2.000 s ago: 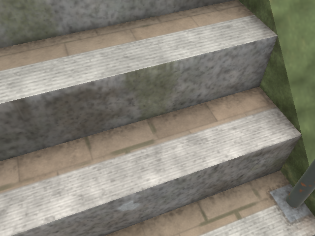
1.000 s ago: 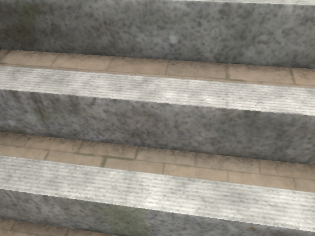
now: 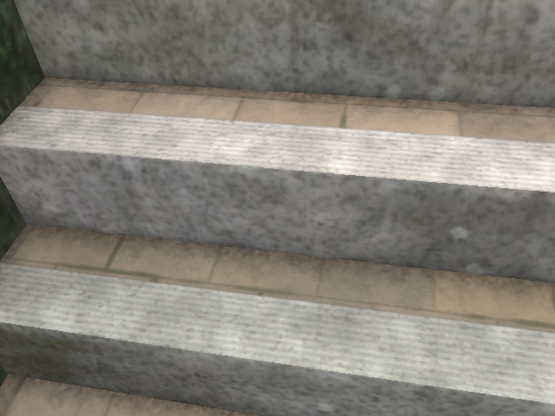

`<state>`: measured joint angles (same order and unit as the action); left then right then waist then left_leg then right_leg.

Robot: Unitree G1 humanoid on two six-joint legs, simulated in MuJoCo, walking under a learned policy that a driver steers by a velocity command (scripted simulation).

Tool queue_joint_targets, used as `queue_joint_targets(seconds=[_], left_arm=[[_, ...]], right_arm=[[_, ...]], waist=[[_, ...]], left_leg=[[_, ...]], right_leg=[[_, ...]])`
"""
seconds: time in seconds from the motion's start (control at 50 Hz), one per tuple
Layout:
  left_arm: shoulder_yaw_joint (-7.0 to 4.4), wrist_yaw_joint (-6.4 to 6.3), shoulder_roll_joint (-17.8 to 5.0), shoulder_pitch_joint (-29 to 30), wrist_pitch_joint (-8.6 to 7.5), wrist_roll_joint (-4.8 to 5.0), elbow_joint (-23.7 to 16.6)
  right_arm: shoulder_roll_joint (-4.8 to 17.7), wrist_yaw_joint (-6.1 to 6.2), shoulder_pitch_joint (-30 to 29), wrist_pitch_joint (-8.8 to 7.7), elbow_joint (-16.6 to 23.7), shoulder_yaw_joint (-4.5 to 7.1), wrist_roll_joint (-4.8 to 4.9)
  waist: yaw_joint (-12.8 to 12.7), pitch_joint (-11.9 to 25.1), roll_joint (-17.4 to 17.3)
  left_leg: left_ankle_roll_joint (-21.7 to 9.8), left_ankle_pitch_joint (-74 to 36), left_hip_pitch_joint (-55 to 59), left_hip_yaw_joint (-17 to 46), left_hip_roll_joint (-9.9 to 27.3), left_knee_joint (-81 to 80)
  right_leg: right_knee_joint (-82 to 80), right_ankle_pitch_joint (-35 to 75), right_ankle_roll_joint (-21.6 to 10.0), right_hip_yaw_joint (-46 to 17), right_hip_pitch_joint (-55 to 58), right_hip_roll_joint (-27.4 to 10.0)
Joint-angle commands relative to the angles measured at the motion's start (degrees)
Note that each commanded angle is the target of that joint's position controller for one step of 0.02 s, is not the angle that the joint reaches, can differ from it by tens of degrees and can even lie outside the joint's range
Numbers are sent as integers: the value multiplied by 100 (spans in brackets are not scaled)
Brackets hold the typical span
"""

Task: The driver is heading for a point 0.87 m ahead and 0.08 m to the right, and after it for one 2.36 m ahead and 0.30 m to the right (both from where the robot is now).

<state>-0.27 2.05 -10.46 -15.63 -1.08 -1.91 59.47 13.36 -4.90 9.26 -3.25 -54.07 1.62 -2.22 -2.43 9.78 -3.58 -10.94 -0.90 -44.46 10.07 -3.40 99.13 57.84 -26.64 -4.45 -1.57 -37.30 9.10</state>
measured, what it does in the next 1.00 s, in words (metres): climbs, turning right: left foot 0.21 m higher, then right foot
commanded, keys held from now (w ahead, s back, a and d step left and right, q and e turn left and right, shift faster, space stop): e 0.26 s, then no key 0.30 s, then w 0.44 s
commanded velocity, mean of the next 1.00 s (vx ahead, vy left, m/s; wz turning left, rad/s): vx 0.17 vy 0.00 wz -0.26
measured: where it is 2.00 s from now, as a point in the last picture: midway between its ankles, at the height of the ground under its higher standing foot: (419, 156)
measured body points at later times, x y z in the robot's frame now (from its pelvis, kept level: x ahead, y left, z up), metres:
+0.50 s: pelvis +0.17 +0.03 +0.15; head +0.16 +0.02 +0.60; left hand +0.25 +0.26 +0.01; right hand +0.35 -0.21 +0.08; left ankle +0.29 +0.10 -0.46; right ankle +0.03 -0.09 -0.49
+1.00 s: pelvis +0.28 -0.04 +0.25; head +0.26 -0.04 +0.70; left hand +0.35 +0.20 +0.11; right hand +0.33 -0.28 +0.11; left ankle +0.28 +0.12 -0.30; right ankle +0.24 -0.10 -0.46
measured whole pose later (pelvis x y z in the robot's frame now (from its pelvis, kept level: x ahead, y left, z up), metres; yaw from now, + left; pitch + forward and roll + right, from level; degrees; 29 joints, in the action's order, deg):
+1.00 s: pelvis +0.28 -0.04 +0.25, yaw -17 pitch +5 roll -1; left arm -2.3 2.1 -10.5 -19.6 -4.4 -5.4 62.4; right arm 12.6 -4.5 10.8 -5.0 -58.8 0.6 -2.0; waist -3.8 9.7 -3.2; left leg -10.4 16.4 -44.7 8.2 -3.4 94.6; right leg 39.8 -22.8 -6.5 4.6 -23.3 4.1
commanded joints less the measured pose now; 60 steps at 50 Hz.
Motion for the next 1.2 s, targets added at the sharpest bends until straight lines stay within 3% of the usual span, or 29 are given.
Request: queue_joint_targets(seconds=[0.02,0.08,0.2,0.26,0.32,0.4,0.42,0.44,0.46,0.5,0.54,0.58,0.66,0.8,0.86,0.88,0.9,0.92,0.94,0.96,1.02,1.06,1.08,1.1,1.12,1.14,1.16,1.18,1.2], left_arm=[[88,143,66,-377,-323,38,283],[-124,200,-540,-6,-274,-226,-183],[25,196,-257,-1448,-374,-500,183],[-45,157,-561,-1721,-537,57,-87],[-29,271,-478,-2019,-414,-72,221],[-373,468,-1304,-854,-743,308,-280],[-441,490,-1136,-543,-735,155,-525],[-364,581,-522,-948,-581,-257,-646],[-533,653,-725,-1305,-208,-100,12],[-570,584,-425,-343,-112,370,-143],[-498,308,-530,-120,-183,96,-93],[-360,165,-246,-133,-112,89,-151],[-232,268,-371,611,-124,-69,-340],[-394,262,-868,497,-180,-325,-126],[-274,68,-562,300,-96,-269,-220],[-32,-172,24,-671,-250,266,-223],[-291,-125,-661,-875,-352,-154,351],[-366,-102,-817,-1353,-388,-249,404],[-482,-134,-1341,-1906,-367,-121,416],[-399,-102,-928,-2258,-345,-330,571],[-9,218,-26,-1213,-166,-487,845],[252,224,397,-954,-102,-427,964],[-10,-76,-175,-1102,-676,193,793],[73,-133,-181,-985,-949,287,860],[348,58,500,-795,-548,-689,807],[292,212,330,-624,-467,-811,568],[135,-255,-32,-1079,-726,390,808],[248,222,-38,-1101,-384,-307,814],[153,527,-611,-2149,-226,-212,1166]], right_arm=[[-146,148,-525,-156,594,-132,56],[-156,356,-1217,-88,955,-252,174],[-227,375,-1984,57,1480,-379,102],[-237,510,-2646,329,1680,-311,-140],[-584,333,-3005,719,1947,-434,-126],[-136,123,-2194,750,1945,-183,166],[21,332,-755,726,1359,-117,238],[328,354,-2,852,1271,-36,12],[374,213,658,978,1390,35,-456],[506,144,-237,431,599,33,-319],[-597,195,-947,130,205,-246,-23],[-1139,310,-1688,-96,244,-424,119],[-170,351,169,-100,-328,-151,-156],[561,390,-657,-190,408,35,120],[435,292,-295,-241,98,0,130],[315,695,902,-213,-353,166,-17],[-11,264,183,-158,-169,-37,-93],[-479,9,256,-92,-219,-158,-167],[-526,-118,555,-238,-140,-217,-194],[-374,-98,185,-312,-229,-172,-59],[-159,64,-340,-177,1,-210,244],[-411,-9,-396,4,219,-343,113],[-1223,454,-1432,-141,1022,-486,20],[-1101,633,-1883,-181,1360,-528,65],[-416,252,-1768,75,1040,-460,297],[-154,135,-2026,229,1374,-405,309],[-885,508,-2776,169,1856,-588,158],[-86,276,-3551,510,2160,-566,174],[-249,125,-3620,748,2207,-606,158]], waist=[[493,-581,488],[576,286,627],[200,-281,247],[56,-357,815],[70,-571,1140],[926,278,1832],[1011,1414,973],[968,2619,-1050],[1807,1768,-2356],[810,-619,-609],[334,-322,861],[-95,-131,827],[418,-39,242],[313,-414,-26],[194,-646,-256],[-220,-325,-473],[104,-752,575],[-67,-416,1042],[-296,24,2289],[-632,-597,1899],[4,-1141,34],[381,-999,277],[163,-1309,285],[251,-1736,-11],[548,-576,290],[551,-675,430],[44,-2037,354],[457,-431,550],[375,-446,1891]], left_leg=[[-128,1034,-2900,484,-177,1055],[474,1290,-3030,-611,183,1751],[599,1272,-4032,-867,400,2047],[1047,1902,-4414,-1543,620,1368],[785,2886,-4033,-1358,627,330],[700,2056,507,-2075,-256,-3072],[227,788,2245,-785,-12,-3725],[-887,195,4226,1999,1064,-5920],[-1641,2454,3587,4992,2228,-7582],[-525,6154,1323,3790,1613,-7660],[-281,4436,747,1821,1328,-7159],[169,2925,579,420,862,-7361],[27,2887,1625,-293,1113,-7868],[-227,2939,1006,-786,1132,-8669],[-696,2648,2405,-82,1915,-8149],[-628,3537,2282,-154,1570,-7030],[-696,2368,2119,-472,1628,-6463],[-348,1496,823,-894,1086,-4229],[312,2572,-1909,-907,58,-2421],[206,2308,-3495,417,-323,1061],[-731,364,-4870,716,-154,3386],[-1029,396,-4850,391,116,4327],[-45,1767,-4473,-370,-277,5281],[160,2013,-4333,-563,-64,4545],[-789,425,-4005,-588,490,3176],[-917,-96,-2783,-1133,616,1532],[97,1434,-2594,-1891,289,1719],[-475,2445,-1140,-1809,626,-938],[-136,3016,-538,-2173,127,-1259]], right_leg=[[-2395,3783,-385,-2229,1912,-1182],[-2812,4987,-238,-1940,2048,-1219],[-3190,3245,-718,-2523,1967,-1298],[-3606,3890,-951,-3000,2501,-1710],[-4223,3841,-1163,-2969,2700,-2012],[-3604,13040,-1199,-1829,2565,-2234],[-2174,12662,-891,-1658,2242,-1909],[-931,7740,-445,-1613,642,-933],[2701,2338,35,-2439,-638,132],[4895,2941,-297,-2355,-2094,-55],[4891,2814,-459,-1743,-1736,-504],[4508,2210,-400,-1563,-1628,-709],[4171,1848,4,-520,-2666,-871],[275,765,355,701,599,-1047],[-1849,750,122,220,901,-1227],[-2657,725,-277,1332,1975,-925],[-3317,815,-195,147,2051,-975],[-3297,1891,-713,-695,3273,-1473],[-3819,1417,-2327,-3455,4869,-2751],[-4259,-256,-2561,-5252,4616,-3010],[-3875,381,-1271,-2783,3543,-2715],[-4080,635,-1064,-2002,2735,-2604],[-4248,832,-758,-1338,2467,-2597],[-4466,978,-544,-1015,1889,-2346],[-4411,1137,-648,-508,1757,-1996],[-4782,1637,-598,220,810,-1647],[-5939,1921,-607,-267,605,-1978],[-6001,3324,-887,-14,172,-1848],[-5988,6187,-1727,-266,381,-2051]])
